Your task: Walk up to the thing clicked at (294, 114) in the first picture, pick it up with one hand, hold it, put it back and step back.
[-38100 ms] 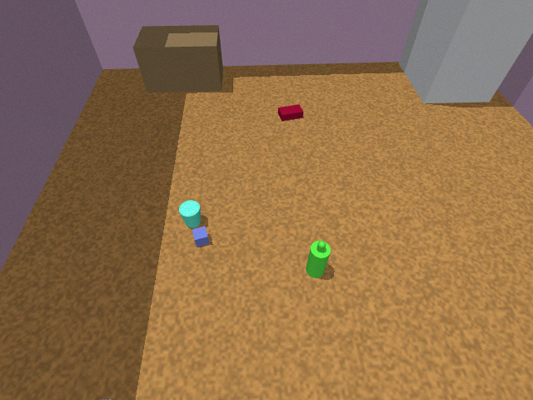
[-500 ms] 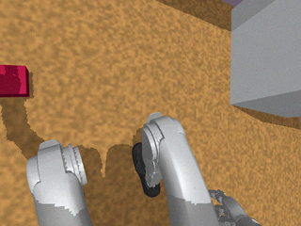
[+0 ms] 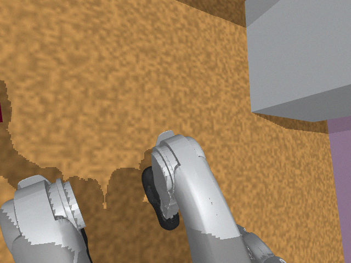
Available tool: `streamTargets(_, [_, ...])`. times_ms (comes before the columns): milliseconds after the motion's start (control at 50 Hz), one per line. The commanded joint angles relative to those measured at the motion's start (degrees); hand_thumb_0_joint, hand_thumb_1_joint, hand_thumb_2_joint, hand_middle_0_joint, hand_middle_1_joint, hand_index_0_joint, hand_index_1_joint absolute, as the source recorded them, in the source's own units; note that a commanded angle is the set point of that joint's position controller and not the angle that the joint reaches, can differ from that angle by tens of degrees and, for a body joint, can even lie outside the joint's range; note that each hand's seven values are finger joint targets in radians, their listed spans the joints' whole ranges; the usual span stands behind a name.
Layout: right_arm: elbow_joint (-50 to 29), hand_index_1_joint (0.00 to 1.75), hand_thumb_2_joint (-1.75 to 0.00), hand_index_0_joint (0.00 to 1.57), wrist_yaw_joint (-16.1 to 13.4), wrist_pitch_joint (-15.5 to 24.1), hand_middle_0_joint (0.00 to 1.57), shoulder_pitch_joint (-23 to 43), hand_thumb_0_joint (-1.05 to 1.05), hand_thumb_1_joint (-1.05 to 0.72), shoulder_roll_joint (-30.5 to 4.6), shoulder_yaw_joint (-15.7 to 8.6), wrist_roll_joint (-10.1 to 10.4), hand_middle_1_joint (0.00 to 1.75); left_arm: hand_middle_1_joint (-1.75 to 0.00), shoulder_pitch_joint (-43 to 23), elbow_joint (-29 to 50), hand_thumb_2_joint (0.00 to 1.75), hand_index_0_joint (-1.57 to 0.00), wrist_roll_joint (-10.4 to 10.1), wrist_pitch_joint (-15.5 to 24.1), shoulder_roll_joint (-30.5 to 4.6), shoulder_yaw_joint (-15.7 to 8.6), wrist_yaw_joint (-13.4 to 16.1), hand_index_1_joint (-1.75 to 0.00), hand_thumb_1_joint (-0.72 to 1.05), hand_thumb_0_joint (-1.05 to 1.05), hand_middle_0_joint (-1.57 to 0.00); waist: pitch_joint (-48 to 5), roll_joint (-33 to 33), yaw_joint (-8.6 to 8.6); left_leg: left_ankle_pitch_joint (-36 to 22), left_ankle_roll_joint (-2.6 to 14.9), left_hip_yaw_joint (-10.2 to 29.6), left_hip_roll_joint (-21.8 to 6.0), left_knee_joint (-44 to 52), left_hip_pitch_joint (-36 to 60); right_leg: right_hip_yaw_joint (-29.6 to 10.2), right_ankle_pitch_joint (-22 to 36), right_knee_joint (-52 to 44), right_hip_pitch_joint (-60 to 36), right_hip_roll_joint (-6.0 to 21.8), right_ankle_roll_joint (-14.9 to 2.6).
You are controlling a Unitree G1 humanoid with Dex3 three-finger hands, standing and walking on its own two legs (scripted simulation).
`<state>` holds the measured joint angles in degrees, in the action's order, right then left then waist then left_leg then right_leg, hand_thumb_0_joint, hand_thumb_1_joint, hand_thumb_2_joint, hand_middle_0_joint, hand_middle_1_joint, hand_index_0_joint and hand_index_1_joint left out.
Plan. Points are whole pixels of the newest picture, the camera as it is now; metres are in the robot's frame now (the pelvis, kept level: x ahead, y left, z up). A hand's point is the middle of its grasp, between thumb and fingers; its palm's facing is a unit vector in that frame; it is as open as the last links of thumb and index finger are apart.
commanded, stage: rest palm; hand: left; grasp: from above
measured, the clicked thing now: out of the picture +0.49 +0.30 -0.29
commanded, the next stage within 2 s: close in 1.08 s
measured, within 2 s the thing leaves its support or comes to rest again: neither
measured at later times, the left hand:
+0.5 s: hand out of the picture +0.46 +0.30 -0.24, palm faces -0.51 -0.07 -0.86, open 14.3 cm
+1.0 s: hand out of the picture +0.48 +0.29 -0.25, palm faces -0.45 -0.04 -0.89, open 14.2 cm
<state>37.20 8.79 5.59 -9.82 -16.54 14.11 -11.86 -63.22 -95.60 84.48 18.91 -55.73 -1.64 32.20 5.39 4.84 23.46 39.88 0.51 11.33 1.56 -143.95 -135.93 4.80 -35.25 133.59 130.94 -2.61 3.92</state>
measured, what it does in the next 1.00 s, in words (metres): stands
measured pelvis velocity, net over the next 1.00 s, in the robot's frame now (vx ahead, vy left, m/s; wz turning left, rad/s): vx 0.00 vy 0.00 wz -0.03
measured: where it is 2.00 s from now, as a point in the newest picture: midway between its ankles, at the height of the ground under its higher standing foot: (125, 233)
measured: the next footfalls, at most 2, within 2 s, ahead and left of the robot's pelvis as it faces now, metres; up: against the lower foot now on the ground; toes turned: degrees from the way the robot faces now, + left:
none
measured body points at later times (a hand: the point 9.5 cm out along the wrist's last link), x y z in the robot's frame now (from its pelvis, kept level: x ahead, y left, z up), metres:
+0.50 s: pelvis +0.00 +0.00 +0.00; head +0.28 +0.13 +0.33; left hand +0.48 +0.31 -0.19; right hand +0.04 -0.27 -0.04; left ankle +0.07 +0.12 -0.27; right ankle +0.13 -0.14 -0.27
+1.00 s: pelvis +0.00 +0.00 +0.00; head +0.28 +0.12 +0.32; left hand +0.50 +0.29 -0.20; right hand +0.05 -0.26 -0.05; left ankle +0.07 +0.12 -0.27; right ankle +0.13 -0.14 -0.27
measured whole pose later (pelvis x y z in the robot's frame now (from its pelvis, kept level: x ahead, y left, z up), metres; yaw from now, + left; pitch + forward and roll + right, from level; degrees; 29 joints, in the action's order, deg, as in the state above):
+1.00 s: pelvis +0.00 +0.00 +0.00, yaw -2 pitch +29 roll -15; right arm 35.3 12.1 11.2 -6.6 -19.6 16.6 -13.1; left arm -62.7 -97.2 80.2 14.1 -58.1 -4.2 34.2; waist 9.3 6.8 24.7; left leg 41.0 0.7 13.2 1.2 -145.8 -135.3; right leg 6.5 -35.2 133.7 129.8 -3.0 4.1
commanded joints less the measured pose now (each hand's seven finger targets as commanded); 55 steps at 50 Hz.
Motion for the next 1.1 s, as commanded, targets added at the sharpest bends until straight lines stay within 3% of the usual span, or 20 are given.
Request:
streamTargets(0, [-1.8, 0.30, -0.90, 0.20, -0.7, 1.8, 0.20, -10.1, 0.00, -0.90, -21.0, -5.9, 0.2, 0.30, -0.93, -17.0, 8.9, 1.05, -0.04, -2.6, -2.4, -15.8, -4.1, 2.0, -0.95, -0.55, 0.00, -0.06, -37.7, -27.5, 1.65, -12.1, 0.49, -4.2, -1.1, 14.9, 31.6, 7.8, 11.8, -9.3, -17.7, -0.9, -5.40])
streamTargets(40, [-2.0, 0.30, -0.90, 0.20, -0.6, 1.9, 0.20, -11.2, 0.00, -0.90, -21.5, -6.0, 0.1, 0.30, -0.93, -15.5, 7.8, 1.05, -0.04, -3.0, -3.0, -17.2, -5.7, 0.8, -0.95, -0.55, 0.00, -0.06, -36.6, -27.2, 1.87, -12.7, 0.39, -4.6, -1.0, 14.3, 30.0, 7.9, 11.7, -9.4, -18.8, -0.9, -5.63])
streamTargets(100, [-2.5, 0.30, -0.90, 0.20, -0.6, 1.6, 0.20, -11.6, 0.00, -0.91, -21.1, -5.8, 0.0, 0.30, -0.94, -13.1, 8.1, 1.04, -0.04, -3.6, -3.4, -17.0, -5.7, -1.3, -0.96, -0.56, 0.00, -0.06, -37.0, -27.9, 1.52, -13.4, 0.36, -5.0, -1.0, 13.6, 30.1, 7.7, 12.2, -9.8, -21.0, -1.2, -5.78])
streamTargets(140, [-2.5, 0.30, -0.90, 0.20, -0.7, 1.1, 0.20, -12.2, 0.00, -0.91, -21.2, -6.1, 0.1, 0.30, -0.93, -10.2, 9.3, 1.06, -0.04, -4.8, -3.4, -17.8, -6.8, -2.8, -0.96, -0.57, 0.00, -0.06, -38.0, -28.0, 0.28, -14.5, 0.24, -5.1, -0.9, 14.1, 29.9, 7.9, 12.9, -10.3, -23.7, -1.2, -5.79])
streamTargets(200, [-3.2, 0.30, -0.91, 0.20, -1.0, -0.1, 0.20, -13.0, 0.00, -0.91, -22.1, -6.0, 0.1, 0.30, -0.92, -8.9, 11.6, 1.06, -0.03, -5.6, -2.3, -18.8, -8.1, -5.2, -0.95, -0.57, 0.00, -0.06, -36.3, -28.5, 0.57, -17.5, -0.46, -4.3, -1.0, 13.4, 30.9, 8.9, 13.9, -10.0, -22.9, -1.0, -6.33])
streamTargets(220, [-3.4, 0.30, -0.91, 0.20, -1.0, -0.6, 0.20, -12.7, 0.00, -0.91, -21.6, -5.8, 0.0, 0.30, -0.92, -8.8, 12.3, 1.06, -0.03, -5.9, -1.5, -18.3, -7.5, -5.8, -0.95, -0.58, 0.00, -0.06, -37.0, -28.3, 0.59, -17.6, -0.55, -4.0, -1.1, 13.4, 31.0, 8.8, 13.8, -10.2, -23.5, -1.2, -6.49])
streamTargets(260, [-4.2, 0.30, -0.90, 0.20, -1.0, -1.1, 0.20, -12.9, 0.00, -0.90, -21.8, -5.3, -0.4, 0.30, -0.93, -10.3, 13.6, 1.05, -0.04, -6.2, 0.2, -16.8, -6.6, -7.0, -0.96, -0.56, 0.00, -0.06, -35.1, -27.3, 2.38, -18.8, -0.74, -3.4, -1.3, 12.1, 32.2, 9.3, 14.6, -10.1, -21.9, -0.9, -6.40])
streamTargets(360, [-3.9, 0.30, -0.91, 0.20, -1.0, -2.3, 0.20, -12.2, 0.00, -0.91, -21.7, -4.3, -1.6, 0.30, -0.93, -10.6, 16.7, 1.06, -0.04, -6.6, 5.5, -17.3, -5.1, -7.2, -0.95, -0.56, 0.00, -0.06, -35.1, -26.4, 2.52, -17.7, -0.56, -3.8, -1.5, 11.0, 32.8, 9.1, 14.2, -11.1, -25.3, -1.2, -5.90])
streamTargets(400, [-3.3, 0.30, -0.91, 0.20, -1.2, -2.6, 0.20, -10.7, 0.00, -0.91, -21.5, -4.2, -1.8, 0.30, -0.93, -11.0, 16.9, 1.05, -0.04, -6.4, 7.3, -17.9, -4.7, -6.2, -0.96, -0.55, 0.00, -0.07, -35.5, -27.4, 1.54, -15.5, -0.65, -3.7, -1.7, 11.6, 33.7, 9.3, 12.1, -11.5, -24.3, -1.6, -5.93])
streamTargets(420, [-3.8, 0.30, -0.90, 0.20, -1.3, -2.6, 0.20, -10.5, 0.00, -0.90, -22.7, -5.0, -2.0, 0.30, -0.93, -10.9, 15.7, 1.05, -0.04, -5.7, 7.7, -16.8, -3.8, -5.6, -0.96, -0.55, 0.00, -0.07, -34.3, -28.3, 2.17, -15.0, -0.97, -3.6, -1.6, 12.0, 34.9, 9.6, 11.3, -11.2, -22.2, -1.6, -6.04])
streamTargets(480, [-2.9, 0.30, -0.90, 0.20, -1.1, -2.7, 0.20, -9.3, 0.00, -0.90, -22.0, -4.7, -2.3, 0.30, -0.91, -11.9, 15.0, 1.06, -0.04, -3.6, 8.7, -16.2, -2.8, -2.1, -0.94, -0.55, 0.00, -0.07, -33.7, -30.4, 1.80, -14.2, -1.48, -2.6, -2.0, 13.8, 36.5, 10.6, 10.5, -9.9, -20.2, -1.8, -5.85])
streamTargets(580, [-0.9, 0.30, -0.90, 0.20, -0.3, -1.2, 0.20, -6.7, 0.00, -0.90, -21.6, -4.8, -3.1, 0.30, -0.91, -11.2, 8.2, 1.06, -0.04, -0.6, 6.1, -11.4, 1.2, 3.8, -0.94, -0.55, 0.00, -0.06, -29.9, -30.1, 2.72, -10.6, -1.67, -1.4, -2.5, 16.0, 35.0, 10.8, 8.9, -8.7, -15.8, -1.8, -5.03])
streamTargets(640, [0.2, 0.30, -0.90, 0.20, -0.2, 0.3, 0.20, -5.0, 0.00, -0.90, -21.2, -4.6, -2.7, 0.30, -0.89, -12.5, 6.4, 1.07, -0.03, -0.9, 2.9, -9.8, 3.2, 7.2, -0.93, -0.57, 0.00, -0.07, -27.9, -28.2, 2.76, -6.8, -1.12, -1.7, -2.3, 17.5, 30.8, 9.8, 7.2, -10.5, -15.9, -2.3, -5.11])
streamTargets(740, [0.8, 0.30, -0.90, 0.20, 1.3, 3.4, 0.20, -5.6, 0.00, -0.90, -22.4, -4.7, -2.1, 0.30, -0.91, -13.6, 5.3, 1.04, -0.04, -2.8, -2.4, -8.9, 2.8, 9.1, -0.93, -0.53, 0.00, -0.07, -30.7, -28.6, 4.15, -10.0, -1.13, -0.5, -2.9, 16.9, 32.9, 9.7, 10.8, -8.9, -14.9, -1.4, -4.74])
streamTargets(760, [0.8, 0.30, -0.90, 0.20, 1.7, 4.1, 0.20, -5.2, 0.00, -0.90, -22.4, -4.7, -1.9, 0.30, -0.92, -13.8, 5.2, 1.03, -0.04, -3.4, -3.3, -8.5, 3.2, 8.8, -0.94, -0.53, 0.00, -0.06, -31.3, -29.0, 3.96, -10.2, -1.17, -0.4, -2.9, 16.6, 33.5, 9.4, 11.3, -8.5, -14.9, -1.3, -4.71])
streamTargets(860, [-0.6, 0.30, -0.90, 0.20, 2.5, 5.9, 0.20, -5.9, 0.00, -0.91, -23.2, -4.0, -1.1, 0.30, -0.94, -15.3, 5.2, 1.02, -0.05, -5.4, -5.5, -13.6, -1.4, 6.6, -0.95, -0.53, 0.00, -0.07, -32.4, -29.8, 3.75, -10.5, -0.58, -1.2, -2.8, 15.7, 31.5, 8.9, 11.8, -8.5, -17.9, -0.9, -4.76])
streamTargets(920, [-1.1, 0.30, -0.91, 0.20, 2.9, 5.9, 0.20, -7.3, 0.00, -0.91, -23.1, -3.5, -1.2, 0.30, -0.95, -13.4, 3.9, 1.02, -0.05, -5.2, -5.4, -15.4, -4.0, 4.0, -0.96, -0.53, 0.00, -0.06, -32.1, -29.6, 3.48, -11.8, -0.88, -1.0, -2.5, 14.6, 31.9, 9.3, 11.6, -8.3, -17.9, -0.6, -5.13])
streamTargets(960, [-2.0, 0.30, -0.91, 0.20, 2.5, 5.4, 0.20, -7.8, 0.00, -0.91, -23.0, -3.4, -1.0, 0.30, -0.95, -13.0, 4.0, 1.03, -0.04, -6.0, -5.1, -16.5, -4.2, 2.2, -0.97, -0.54, 0.00, -0.06, -33.0, -28.5, 3.51, -11.2, -0.28, -2.3, -2.1, 14.0, 30.1, 9.0, 11.7, -9.3, -21.6, -1.2, -5.29])
streamTargets(1060, [-2.7, 0.30, -0.91, 0.20, 1.7, 3.2, 0.20, -10.3, 0.00, -0.91, -23.3, -2.7, -1.0, 0.30, -0.95, -9.9, 8.0, 1.03, -0.04, -7.1, -2.7, -18.7, -5.6, -2.3, -0.97, -0.55, 0.00, -0.06, -34.1, -27.2, 3.33, -17.0, -0.24, -2.9, -1.8, 12.2, 30.1, 9.5, 15.4, -10.4, -26.1, -1.4, -5.52])
streamTargets(1080, [-3.4, 0.30, -0.91, 0.20, 1.6, 3.0, 0.20, -10.4, 0.00, -0.91, -23.1, -2.3, -1.1, 0.30, -0.95, -9.5, 7.9, 1.04, -0.04, -7.0, -2.1, -17.6, -4.4, -3.2, -0.97, -0.55, 0.00, -0.06, -34.1, -26.9, 3.59, -17.3, -0.31, -3.0, -1.8, 11.5, 30.6, 9.3, 15.6, -10.0, -26.4, -1.4, -5.55])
